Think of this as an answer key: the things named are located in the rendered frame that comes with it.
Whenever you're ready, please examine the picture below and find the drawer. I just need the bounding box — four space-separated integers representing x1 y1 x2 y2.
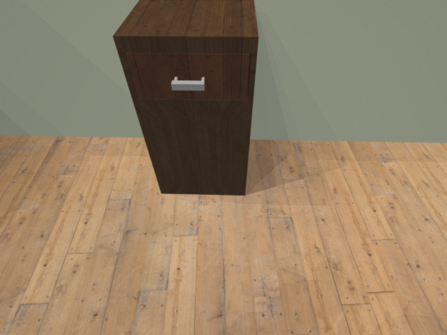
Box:
126 52 250 100

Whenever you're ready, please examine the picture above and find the cabinet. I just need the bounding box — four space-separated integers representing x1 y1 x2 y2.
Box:
113 0 258 195

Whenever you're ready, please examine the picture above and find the handle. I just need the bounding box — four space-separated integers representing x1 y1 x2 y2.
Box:
171 77 205 91

